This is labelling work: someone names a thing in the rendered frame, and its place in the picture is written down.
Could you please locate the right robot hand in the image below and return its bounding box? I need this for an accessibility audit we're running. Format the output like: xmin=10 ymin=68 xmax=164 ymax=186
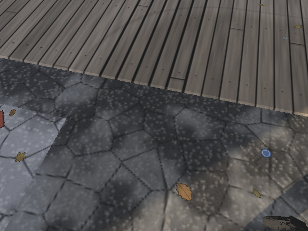
xmin=263 ymin=216 xmax=308 ymax=231

